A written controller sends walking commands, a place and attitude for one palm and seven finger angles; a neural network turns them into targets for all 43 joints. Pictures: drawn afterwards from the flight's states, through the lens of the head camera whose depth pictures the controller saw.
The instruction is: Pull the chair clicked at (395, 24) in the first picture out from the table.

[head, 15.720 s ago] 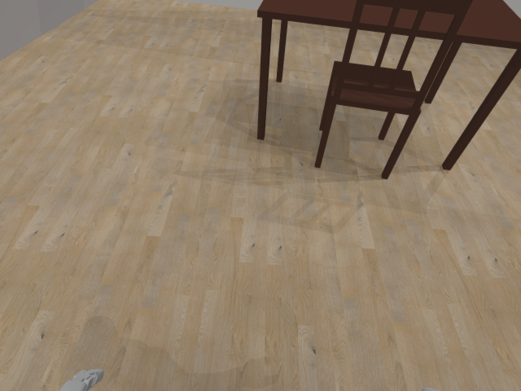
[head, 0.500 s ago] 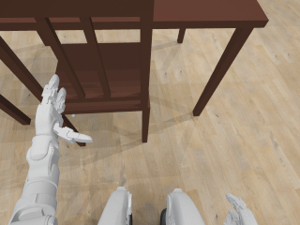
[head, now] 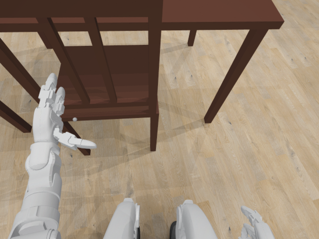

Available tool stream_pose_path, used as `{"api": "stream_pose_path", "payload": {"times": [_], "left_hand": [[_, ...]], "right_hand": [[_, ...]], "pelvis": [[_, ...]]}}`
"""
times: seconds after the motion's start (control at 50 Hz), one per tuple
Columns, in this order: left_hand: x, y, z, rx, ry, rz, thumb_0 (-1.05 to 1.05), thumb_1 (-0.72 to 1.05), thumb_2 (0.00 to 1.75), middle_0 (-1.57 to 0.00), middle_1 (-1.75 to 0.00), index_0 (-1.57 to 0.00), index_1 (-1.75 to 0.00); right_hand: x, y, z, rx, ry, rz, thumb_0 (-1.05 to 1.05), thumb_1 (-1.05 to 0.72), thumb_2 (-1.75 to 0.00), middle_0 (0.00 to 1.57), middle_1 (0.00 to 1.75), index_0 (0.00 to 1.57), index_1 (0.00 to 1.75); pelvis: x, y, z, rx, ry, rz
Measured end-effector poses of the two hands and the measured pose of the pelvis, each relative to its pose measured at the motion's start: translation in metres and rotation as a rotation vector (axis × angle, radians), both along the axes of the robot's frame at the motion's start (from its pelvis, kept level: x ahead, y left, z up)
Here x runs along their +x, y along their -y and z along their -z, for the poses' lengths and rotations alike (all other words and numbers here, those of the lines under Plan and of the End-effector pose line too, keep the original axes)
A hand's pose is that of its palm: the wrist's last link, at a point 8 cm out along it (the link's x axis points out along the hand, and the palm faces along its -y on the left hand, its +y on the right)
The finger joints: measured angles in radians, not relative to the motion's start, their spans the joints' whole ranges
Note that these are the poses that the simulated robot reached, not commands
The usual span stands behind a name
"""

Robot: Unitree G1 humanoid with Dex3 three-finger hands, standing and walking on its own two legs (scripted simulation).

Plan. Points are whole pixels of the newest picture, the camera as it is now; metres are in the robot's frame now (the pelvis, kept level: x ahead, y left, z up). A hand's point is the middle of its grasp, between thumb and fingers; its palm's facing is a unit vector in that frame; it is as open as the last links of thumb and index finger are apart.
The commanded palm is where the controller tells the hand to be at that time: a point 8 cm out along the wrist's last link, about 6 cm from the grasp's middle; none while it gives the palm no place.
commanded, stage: aim the fingers beside a spindle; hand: left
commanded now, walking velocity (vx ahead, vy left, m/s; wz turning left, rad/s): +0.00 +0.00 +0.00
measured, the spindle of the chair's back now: (70, 69) +0.53 +0.26 +0.04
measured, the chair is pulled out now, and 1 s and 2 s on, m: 0.00 0.00 0.00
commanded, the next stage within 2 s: push the fingers through the gap in 0.06 s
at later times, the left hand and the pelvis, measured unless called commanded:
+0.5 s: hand (77, 109) +0.42 +0.22 +0.03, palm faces +0.10 -0.99 -0.03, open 16.9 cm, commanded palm +0.39 +0.27 +0.03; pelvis +0.00 +0.00 -0.01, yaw +0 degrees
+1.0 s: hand (77, 92) +0.47 +0.23 +0.03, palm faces +0.12 -0.99 -0.03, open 16.9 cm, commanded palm +0.44 +0.27 +0.03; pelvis +0.00 +0.01 -0.01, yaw -1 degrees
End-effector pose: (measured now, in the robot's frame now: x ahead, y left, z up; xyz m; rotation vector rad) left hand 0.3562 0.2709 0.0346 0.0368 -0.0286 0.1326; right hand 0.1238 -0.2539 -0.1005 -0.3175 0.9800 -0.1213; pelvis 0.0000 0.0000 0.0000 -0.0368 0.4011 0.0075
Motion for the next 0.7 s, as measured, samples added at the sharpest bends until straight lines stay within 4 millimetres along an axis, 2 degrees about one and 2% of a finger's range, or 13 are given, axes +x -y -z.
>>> {"api": "stream_pose_path", "payload": {"times": [0.18,0.3,0.52,0.7], "left_hand": [[0.004,0.0,0.007,-0.016,-0.055,0.016,-0.02,-0.5,0.3,-0.06,-0.08,-0.06,-0.08],[0.005,-0.005,0.003,-0.005,-0.016,-0.014,-0.02,-0.5,0.3,-0.06,-0.08,-0.06,-0.08],[0.036,-0.004,0.004,-0.013,-0.035,0.026,-0.02,-0.5,0.3,-0.06,-0.08,-0.06,-0.08],[0.051,-0.01,0.002,-0.005,-0.034,-0.006,-0.02,-0.5,0.3,-0.06,-0.08,-0.06,-0.08]], "right_hand": [[0.001,-0.002,-0.001,0.006,0.015,0.009,0.01,-0.9,-0.9,0.2,0.3,0.21,0.3],[-0.001,-0.003,0.001,0.002,0.004,-0.002,0.01,-0.9,-0.9,0.2,0.3,0.21,0.3],[-0.015,0.001,0.006,-0.016,-0.037,0.016,0.01,-0.9,-0.9,0.21,0.3,0.21,0.3],[-0.034,0.004,0.008,-0.016,-0.093,0.04,0.01,-0.9,-0.9,0.2,0.3,0.21,0.3]], "pelvis": [[-0.001,-0.001,0.0,0.0,-0.004,0.003],[-0.001,-0.002,0.001,-0.001,-0.004,0.001],[-0.003,-0.002,0.005,-0.007,-0.024,-0.001],[-0.002,-0.003,0.006,-0.006,-0.035,0.006]]}}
